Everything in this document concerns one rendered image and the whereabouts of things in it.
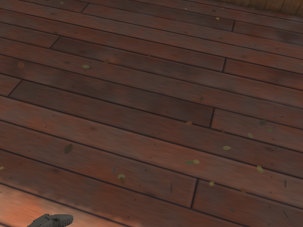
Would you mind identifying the robot left hand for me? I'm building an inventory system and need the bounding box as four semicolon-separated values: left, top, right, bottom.
27;214;74;227

